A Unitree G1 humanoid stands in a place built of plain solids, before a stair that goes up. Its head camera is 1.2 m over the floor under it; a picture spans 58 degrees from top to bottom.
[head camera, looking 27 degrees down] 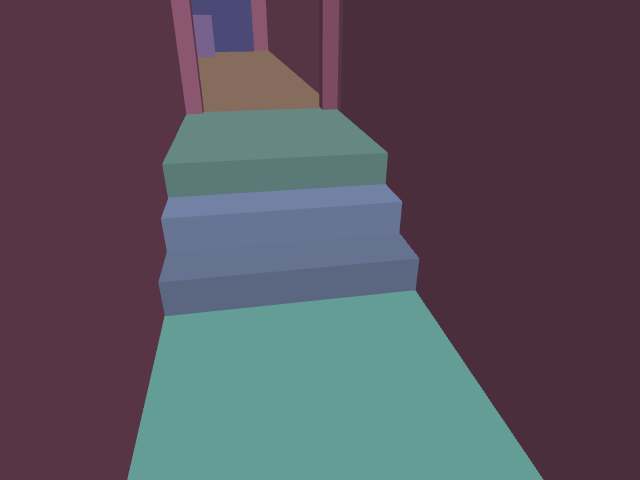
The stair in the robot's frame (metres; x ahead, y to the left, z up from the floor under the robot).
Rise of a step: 0.18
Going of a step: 0.28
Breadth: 1.20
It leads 10 degrees to the left of straight ahead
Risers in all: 3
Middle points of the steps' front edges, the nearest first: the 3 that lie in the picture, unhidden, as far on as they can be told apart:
1.70 0.11 0.18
1.97 0.16 0.36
2.25 0.21 0.54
